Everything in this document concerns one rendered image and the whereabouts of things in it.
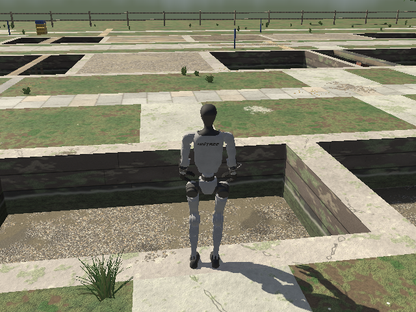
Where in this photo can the right robot upper arm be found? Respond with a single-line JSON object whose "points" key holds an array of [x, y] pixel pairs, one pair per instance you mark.
{"points": [[230, 147]]}

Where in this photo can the left robot upper arm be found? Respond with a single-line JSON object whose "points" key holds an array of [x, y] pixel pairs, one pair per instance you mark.
{"points": [[188, 138]]}

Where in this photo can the right robot forearm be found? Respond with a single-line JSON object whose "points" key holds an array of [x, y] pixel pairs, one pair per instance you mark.
{"points": [[233, 170]]}

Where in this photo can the robot right hand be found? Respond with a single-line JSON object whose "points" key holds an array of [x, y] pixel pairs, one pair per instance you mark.
{"points": [[231, 179]]}

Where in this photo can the robot left hand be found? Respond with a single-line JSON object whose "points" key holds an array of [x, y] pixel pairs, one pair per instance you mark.
{"points": [[185, 178]]}

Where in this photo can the right robot shin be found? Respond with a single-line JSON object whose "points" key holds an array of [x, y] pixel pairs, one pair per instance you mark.
{"points": [[217, 237]]}

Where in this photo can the left robot forearm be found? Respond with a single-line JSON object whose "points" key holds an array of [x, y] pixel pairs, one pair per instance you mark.
{"points": [[182, 169]]}

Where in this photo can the robot right foot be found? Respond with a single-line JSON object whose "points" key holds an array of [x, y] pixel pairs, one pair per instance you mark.
{"points": [[215, 262]]}

